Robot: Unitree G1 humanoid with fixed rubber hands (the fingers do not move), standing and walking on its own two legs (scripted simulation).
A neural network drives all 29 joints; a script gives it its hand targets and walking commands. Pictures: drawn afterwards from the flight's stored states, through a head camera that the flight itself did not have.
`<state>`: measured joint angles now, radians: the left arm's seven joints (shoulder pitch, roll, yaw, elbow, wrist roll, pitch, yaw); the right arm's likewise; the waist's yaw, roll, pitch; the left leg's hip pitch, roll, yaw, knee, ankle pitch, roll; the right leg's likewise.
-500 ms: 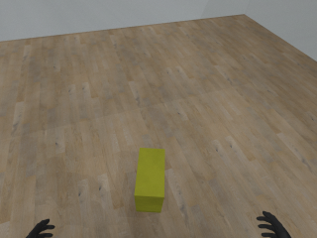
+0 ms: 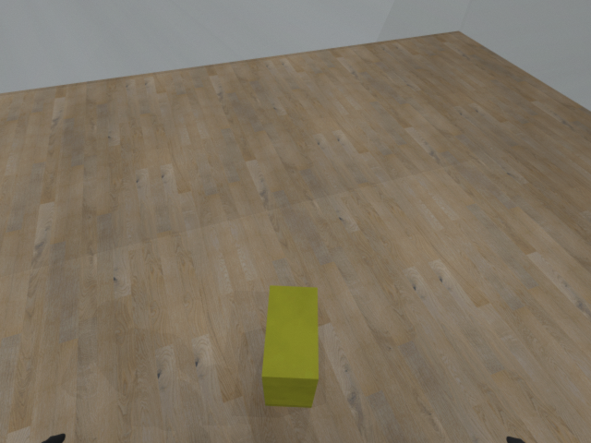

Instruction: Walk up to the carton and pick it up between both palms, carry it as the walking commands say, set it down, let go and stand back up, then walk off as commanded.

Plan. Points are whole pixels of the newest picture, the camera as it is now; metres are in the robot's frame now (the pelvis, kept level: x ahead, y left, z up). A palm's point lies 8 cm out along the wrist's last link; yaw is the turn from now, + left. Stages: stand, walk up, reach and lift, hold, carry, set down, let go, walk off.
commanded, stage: walk up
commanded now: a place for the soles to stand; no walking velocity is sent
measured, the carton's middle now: (291, 347) +0.48 +0.00 -0.63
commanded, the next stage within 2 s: stand in 0.98 s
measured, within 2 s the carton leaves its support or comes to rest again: neither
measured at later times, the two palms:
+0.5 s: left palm (51, 435) +0.15 +0.33 -0.09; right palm out of the picture +0.13 -0.31 -0.10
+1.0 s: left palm (54, 428) +0.15 +0.33 -0.09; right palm (508, 428) +0.16 -0.30 -0.08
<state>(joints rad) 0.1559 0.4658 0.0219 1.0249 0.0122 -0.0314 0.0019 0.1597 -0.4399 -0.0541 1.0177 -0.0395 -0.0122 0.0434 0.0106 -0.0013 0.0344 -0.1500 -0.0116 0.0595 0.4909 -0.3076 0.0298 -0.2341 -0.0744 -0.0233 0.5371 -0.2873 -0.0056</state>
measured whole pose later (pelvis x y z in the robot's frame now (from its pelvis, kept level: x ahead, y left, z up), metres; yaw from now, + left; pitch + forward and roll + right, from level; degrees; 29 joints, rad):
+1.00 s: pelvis +0.04 +0.02 +0.01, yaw -1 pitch -3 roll +0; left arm 0.04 0.40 0.00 1.07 0.00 -0.01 -0.01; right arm 0.04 -0.41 -0.03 1.03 -0.01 -0.02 0.01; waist 0.01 0.00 0.05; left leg -0.07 0.01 0.05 0.34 -0.22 0.00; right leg -0.16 -0.05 -0.02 0.36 -0.15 0.03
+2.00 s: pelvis +0.02 -0.01 -0.01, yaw +0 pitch +1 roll +0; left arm 0.05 0.30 0.18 0.54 0.09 0.26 -0.08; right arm 0.00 -0.26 -0.13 0.54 -0.07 0.28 0.03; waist -0.01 0.01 0.18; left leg -0.31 0.04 0.00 0.62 -0.33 -0.03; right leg -0.37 -0.02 -0.06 0.61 -0.25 -0.01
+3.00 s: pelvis -0.04 +0.00 -0.10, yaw +0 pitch +38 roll +2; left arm -1.06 0.16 0.33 0.88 0.08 0.12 0.08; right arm -1.07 -0.12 -0.32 0.85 -0.10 0.14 -0.12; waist -0.01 0.00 0.04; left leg -1.37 0.02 0.01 1.04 -0.33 -0.03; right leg -1.43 -0.04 -0.02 1.00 -0.23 -0.01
